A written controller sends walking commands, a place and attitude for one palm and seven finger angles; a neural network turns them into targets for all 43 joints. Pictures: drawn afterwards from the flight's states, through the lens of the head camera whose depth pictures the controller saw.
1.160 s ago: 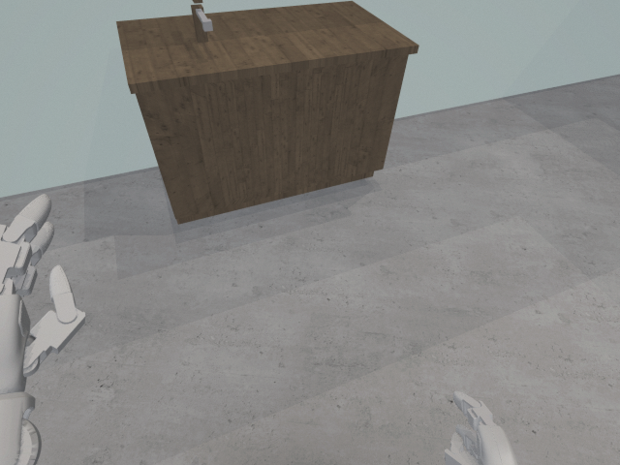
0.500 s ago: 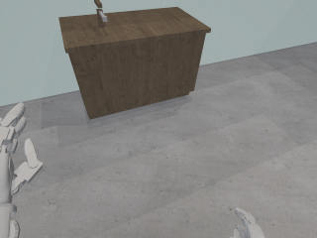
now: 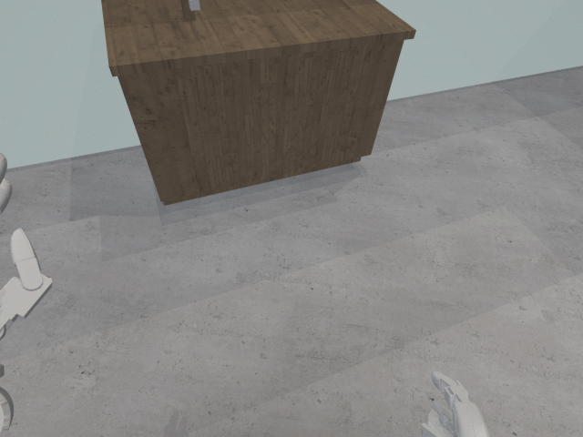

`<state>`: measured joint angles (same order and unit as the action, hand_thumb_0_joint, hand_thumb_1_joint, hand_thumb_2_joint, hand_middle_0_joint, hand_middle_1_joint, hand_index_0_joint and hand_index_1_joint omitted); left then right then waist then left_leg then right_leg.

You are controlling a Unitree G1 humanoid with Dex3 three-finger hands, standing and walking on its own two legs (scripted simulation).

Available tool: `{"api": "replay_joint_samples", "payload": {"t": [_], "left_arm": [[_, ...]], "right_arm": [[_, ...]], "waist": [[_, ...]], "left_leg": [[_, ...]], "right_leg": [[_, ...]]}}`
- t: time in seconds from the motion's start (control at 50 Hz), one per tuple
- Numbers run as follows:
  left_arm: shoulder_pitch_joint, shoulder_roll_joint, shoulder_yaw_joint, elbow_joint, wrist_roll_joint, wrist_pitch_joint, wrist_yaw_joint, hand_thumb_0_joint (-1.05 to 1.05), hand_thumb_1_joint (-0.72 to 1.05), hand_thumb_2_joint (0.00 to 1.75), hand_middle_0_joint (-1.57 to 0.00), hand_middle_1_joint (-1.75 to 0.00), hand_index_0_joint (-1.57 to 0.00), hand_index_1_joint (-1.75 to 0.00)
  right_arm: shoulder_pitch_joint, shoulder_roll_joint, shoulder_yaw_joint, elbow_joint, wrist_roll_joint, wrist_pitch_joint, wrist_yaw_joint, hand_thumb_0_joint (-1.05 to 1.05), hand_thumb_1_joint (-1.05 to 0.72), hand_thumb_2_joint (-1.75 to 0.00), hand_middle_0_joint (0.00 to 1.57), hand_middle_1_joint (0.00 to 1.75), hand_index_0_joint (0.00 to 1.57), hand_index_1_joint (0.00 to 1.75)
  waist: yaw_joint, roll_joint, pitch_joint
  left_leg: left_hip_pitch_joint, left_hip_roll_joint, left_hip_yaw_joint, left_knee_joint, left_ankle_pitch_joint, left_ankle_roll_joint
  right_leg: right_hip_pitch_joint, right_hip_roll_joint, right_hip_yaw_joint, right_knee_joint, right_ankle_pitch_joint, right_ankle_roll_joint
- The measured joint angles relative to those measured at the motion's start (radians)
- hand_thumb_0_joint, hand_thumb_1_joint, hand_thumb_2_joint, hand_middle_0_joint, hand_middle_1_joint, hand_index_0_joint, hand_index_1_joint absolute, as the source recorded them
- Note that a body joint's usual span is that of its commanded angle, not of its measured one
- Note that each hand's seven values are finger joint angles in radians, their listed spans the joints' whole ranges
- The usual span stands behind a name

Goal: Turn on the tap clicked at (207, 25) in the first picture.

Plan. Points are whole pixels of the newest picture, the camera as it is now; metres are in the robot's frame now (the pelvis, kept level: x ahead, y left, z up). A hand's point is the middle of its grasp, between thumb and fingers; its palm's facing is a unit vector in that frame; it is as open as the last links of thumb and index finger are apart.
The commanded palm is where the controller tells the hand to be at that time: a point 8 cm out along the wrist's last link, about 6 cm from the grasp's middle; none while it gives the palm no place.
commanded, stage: walk to a spot facing it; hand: left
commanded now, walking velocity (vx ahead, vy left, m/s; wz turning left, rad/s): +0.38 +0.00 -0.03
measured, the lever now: (194, 3) +1.22 +0.36 +0.06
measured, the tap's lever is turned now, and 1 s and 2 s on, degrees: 0 0 0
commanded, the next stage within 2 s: turn to face it in 1.16 s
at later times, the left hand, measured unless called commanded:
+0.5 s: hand (168, 157) +0.38 +0.18 +0.19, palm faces +0.41 -0.79 -0.46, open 7.4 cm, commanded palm +0.32 +0.23 +0.19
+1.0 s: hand (200, 83) +0.54 +0.17 +0.20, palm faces +0.48 -0.73 -0.49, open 7.4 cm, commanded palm +0.48 +0.21 +0.19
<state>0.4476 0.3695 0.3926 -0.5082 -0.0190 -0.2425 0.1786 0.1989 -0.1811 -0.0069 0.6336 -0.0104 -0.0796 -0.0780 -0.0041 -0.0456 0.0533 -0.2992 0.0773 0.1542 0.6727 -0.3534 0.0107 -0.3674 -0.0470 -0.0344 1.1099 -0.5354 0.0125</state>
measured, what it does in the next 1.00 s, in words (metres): walks ahead: right foot, then left foot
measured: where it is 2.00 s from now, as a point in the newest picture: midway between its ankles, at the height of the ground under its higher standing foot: (308, 346)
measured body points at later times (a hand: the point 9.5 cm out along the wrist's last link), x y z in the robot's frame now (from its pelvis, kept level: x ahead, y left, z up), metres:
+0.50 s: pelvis +0.17 -0.06 +0.01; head +0.21 -0.06 +0.46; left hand +0.35 +0.22 +0.22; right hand +0.34 -0.31 -0.09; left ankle +0.21 +0.08 -0.66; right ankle +0.19 -0.15 -0.72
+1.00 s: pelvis +0.35 -0.08 +0.00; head +0.37 -0.10 +0.45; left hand +0.51 +0.21 +0.22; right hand +0.52 -0.26 -0.11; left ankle +0.31 +0.07 -0.71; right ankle +0.40 -0.19 -0.72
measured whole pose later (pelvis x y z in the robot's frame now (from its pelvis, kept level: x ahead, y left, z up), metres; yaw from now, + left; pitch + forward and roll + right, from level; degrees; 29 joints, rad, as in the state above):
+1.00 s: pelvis +0.35 -0.08 +0.00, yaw +5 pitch -1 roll -1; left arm 0.46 0.39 0.38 -0.52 -0.01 -0.22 0.16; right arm 0.24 -0.12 0.03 0.61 0.00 -0.09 -0.06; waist 0.01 0.06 0.05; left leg -0.30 0.16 0.10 0.76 -0.42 -0.01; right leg -0.34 -0.09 -0.19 0.61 -0.23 0.00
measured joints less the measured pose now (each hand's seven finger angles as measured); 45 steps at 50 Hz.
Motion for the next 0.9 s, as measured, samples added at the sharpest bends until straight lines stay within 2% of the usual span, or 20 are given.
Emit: {"api": "replay_joint_samples", "payload": {"t": [0.04, 0.08, 0.14, 0.22, 0.26, 0.28, 0.32, 0.36, 0.4, 0.44, 0.5, 0.58, 0.64, 0.66, 0.72, 0.76, 0.82, 0.9], "left_arm": [[-0.016, 0.003, -0.003, 0.009, 0.000, 0.012, -0.005, 0.01, 0.89, 0.90, -0.21, -0.30, -0.21, -0.31], [-0.013, -0.004, -0.013, -0.004, 0.002, 0.019, -0.011, 0.02, 0.89, 0.90, -0.21, -0.30, -0.20, -0.31], [0.019, -0.010, -0.022, -0.027, 0.005, 0.016, -0.023, 0.01, 0.89, 0.90, -0.21, -0.30, -0.20, -0.31], [0.042, 0.012, -0.014, -0.013, 0.008, 0.019, -0.036, 0.01, 0.89, 0.90, -0.21, -0.30, -0.21, -0.31], [0.029, 0.041, -0.004, -0.005, 0.009, 0.031, -0.039, 0.01, 0.89, 0.90, -0.21, -0.30, -0.21, -0.31], [0.011, 0.056, 0.000, -0.005, 0.012, 0.037, -0.040, 0.01, 0.89, 0.90, -0.21, -0.30, -0.21, -0.31], [-0.040, 0.025, -0.013, 0.010, 0.013, 0.035, -0.046, 0.01, 0.89, 0.90, -0.21, -0.30, -0.21, -0.31], [-0.045, -0.009, -0.022, 0.010, 0.007, 0.033, -0.052, 0.01, 0.89, 0.90, -0.21, -0.30, -0.21, -0.31], [-0.020, -0.025, -0.026, -0.010, 0.008, 0.027, -0.054, 0.01, 0.89, 0.90, -0.22, -0.30, -0.21, -0.31], [0.013, -0.023, -0.023, -0.035, 0.010, 0.017, -0.051, 0.01, 0.89, 0.90, -0.22, -0.30, -0.21, -0.31], [0.048, 0.000, -0.008, -0.071, 0.006, 0.007, -0.039, 0.01, 0.88, 0.90, -0.22, -0.30, -0.21, -0.31], [0.054, 0.016, 0.004, -0.088, 0.004, 0.002, -0.013, 0.01, 0.88, 0.90, -0.22, -0.30, -0.21, -0.31], [0.031, 0.006, 0.000, -0.086, 0.004, 0.003, 0.003, 0.01, 0.89, 0.90, -0.22, -0.30, -0.21, -0.31], [0.011, 0.005, 0.002, -0.076, 0.002, 0.001, 0.006, 0.01, 0.89, 0.90, -0.22, -0.30, -0.21, -0.31], [-0.067, -0.001, -0.003, 0.013, 0.002, 0.002, 0.002, 0.01, 0.89, 0.90, -0.21, -0.30, -0.21, -0.31], [-0.088, -0.004, -0.006, 0.040, 0.002, 0.021, -0.006, 0.01, 0.89, 0.90, -0.21, -0.30, -0.21, -0.31], [-0.048, -0.010, -0.014, -0.002, -0.002, 0.030, -0.014, 0.01, 0.89, 0.90, -0.21, -0.30, -0.20, -0.31], [0.031, -0.006, -0.023, -0.054, -0.002, 0.010, -0.021, 0.02, 0.89, 0.90, -0.21, -0.30, -0.21, -0.31]], "right_arm": [[-0.016, 0.024, 0.006, -0.002, 0.007, -0.010, 0.010, 0.02, -0.91, -0.90, 0.20, 0.30, 0.20, 0.30], [-0.018, 0.042, 0.017, -0.011, 0.009, -0.019, 0.018, 0.02, -0.91, -0.90, 0.20, 0.30, 0.20, 0.30], [-0.005, 0.060, 0.032, -0.031, 0.008, -0.029, 0.022, 0.02, -0.91, -0.90, 0.20, 0.30, 0.20, 0.30], [0.022, 0.064, 0.039, -0.042, 0.004, -0.030, 0.013, 0.01, -0.90, -0.90, 0.20, 0.30, 0.20, 0.30], [0.037, 0.059, 0.036, -0.042, 0.007, -0.024, 0.008, 0.01, -0.90, -0.90, 0.20, 0.30, 0.21, 0.30], [0.038, 0.055, 0.033, -0.038, 0.011, -0.019, 0.007, 0.01, -0.90, -0.90, 0.20, 0.30, 0.21, 0.30], [-0.001, 0.017, 0.020, 0.003, 0.010, 0.000, 0.011, 0.01, -0.90, -0.90, 0.20, 0.30, 0.21, 0.30], [-0.033, -0.018, 0.006, 0.037, 0.009, 0.020, 0.021, 0.01, -0.91, -0.90, 0.20, 0.30, 0.20, 0.30], [-0.045, -0.042, -0.006, 0.045, 0.012, 0.037, 0.023, 0.02, -0.91, -0.90, 0.20, 0.30, 0.20, 0.30], [-0.043, -0.054, -0.016, 0.037, 0.012, 0.045, 0.020, 0.02, -0.91, -0.90, 0.20, 0.30, 0.20, 0.30], [-0.022, -0.059, -0.025, 0.010, 0.008, 0.047, 0.013, 0.02, -0.91, -0.90, 0.20, 0.30, 0.20, 0.30], [0.016, -0.063, -0.030, -0.025, 0.004, 0.036, 0.005, 0.02, -0.91, -0.90, 0.20, 0.30, 0.20, 0.30], [0.035, -0.068, -0.031, -0.049, 0.005, 0.026, -0.004, 0.02, -0.91, -0.90, 0.20, 0.30, 0.20, 0.30], [0.029, -0.061, -0.032, -0.052, 0.007, 0.022, -0.007, 0.02, -0.91, -0.90, 0.20, 0.30, 0.20, 0.30], [-0.008, -0.015, -0.021, -0.042, 0.009, 0.016, -0.004, 0.02, -0.91, -0.90, 0.19, 0.30, 0.20, 0.30], [-0.024, 0.020, -0.003, -0.037, 0.011, 0.009, 0.009, 0.02, -0.91, -0.90, 0.19, 0.30, 0.20, 0.30], [-0.023, 0.063, 0.025, -0.041, 0.010, -0.011, 0.026, 0.02, -0.91, -0.90, 0.20, 0.30, 0.20, 0.30], [0.010, 0.085, 0.046, -0.043, 0.007, -0.027, 0.032, 0.01, -0.91, -0.90, 0.20, 0.30, 0.20, 0.30]], "waist": [[-0.005, 0.014, -0.006], [-0.006, 0.029, -0.011], [-0.007, 0.051, -0.016], [-0.005, 0.083, -0.007], [-0.006, 0.089, -0.002], [-0.007, 0.076, 0.001], [0.005, 0.093, 0.030], [0.008, 0.095, 0.045], [0.000, 0.090, 0.049], [-0.007, 0.077, 0.044], [-0.009, 0.040, 0.030], [0.006, 0.003, 0.010], [0.019, 0.002, -0.011], [0.020, -0.008, -0.011], [0.003, -0.011, -0.012], [-0.009, 0.002, -0.015], [-0.013, 0.026, -0.013], [-0.002, 0.070, -0.011]], "left_leg": [[0.032, 0.011, -0.003, -0.045, 0.001, -0.005], [0.072, 0.025, -0.001, -0.102, 0.014, -0.016], [0.135, 0.045, 0.004, -0.176, 0.020, -0.037], [0.198, 0.076, -0.004, -0.184, -0.022, -0.070], [0.185, 0.095, -0.022, -0.076, -0.091, -0.062], [0.139, 0.099, -0.026, 0.044, -0.114, -0.040], [0.014, 0.076, -0.099, 0.354, -0.146, -0.014], [-0.097, 0.037, -0.132, 0.572, -0.121, -0.014], [-0.192, 0.028, -0.126, 0.662, -0.077, -0.024], [-0.253, 0.037, -0.106, 0.620, -0.043, -0.030], [-0.260, 0.055, -0.061, 0.382, 0.004, -0.026], [-0.174, 0.045, -0.007, 0.078, 0.053, -0.016], [-0.068, 0.024, 0.027, -0.089, 0.127, -0.001], [-0.059, 0.018, 0.034, -0.079, 0.180, 0.007], [-0.054, 0.017, 0.031, -0.011, 0.099, 0.010], [-0.039, 0.026, 0.020, -0.028, 0.079, 0.006], [-0.003, 0.045, 0.015, -0.085, 0.089, -0.012], [0.049, 0.071, 0.004, -0.139, 0.082, -0.039]], "right_leg": [[-0.087, 0.003, -0.017, 0.111, 0.018, 0.005], [-0.151, -0.012, -0.044, 0.094, 0.067, 0.010], [-0.186, -0.038, -0.087, -0.086, 0.155, 0.016], [-0.125, -0.033, -0.141, -0.363, 0.246, 0.015], [-0.047, -0.018, -0.166, -0.489, 0.285, 0.005], [-0.032, -0.024, -0.162, -0.503, 0.333, -0.024], [-0.049, -0.024, -0.172, -0.402, 0.290, -0.064], [-0.028, -0.024, -0.172, -0.382, 0.239, -0.071], [0.009, -0.022, -0.179, -0.415, 0.230, -0.063], [0.046, -0.020, -0.186, -0.462, 0.233, -0.061], [0.096, -0.028, -0.189, -0.522, 0.232, -0.058], [0.156, -0.042, -0.184, -0.539, 0.193, -0.038], [0.181, -0.051, -0.172, -0.474, 0.120, -0.012], [0.169, -0.064, -0.155, -0.411, 0.090, -0.009], [0.056, -0.037, -0.058, -0.104, 0.002, -0.003], [-0.025, -0.026, -0.040, 0.009, 0.015, 0.002], [-0.096, -0.041, -0.054, -0.042, 0.078, 0.011], [-0.075, -0.050, -0.100, -0.289, 0.150, 0.024]]}}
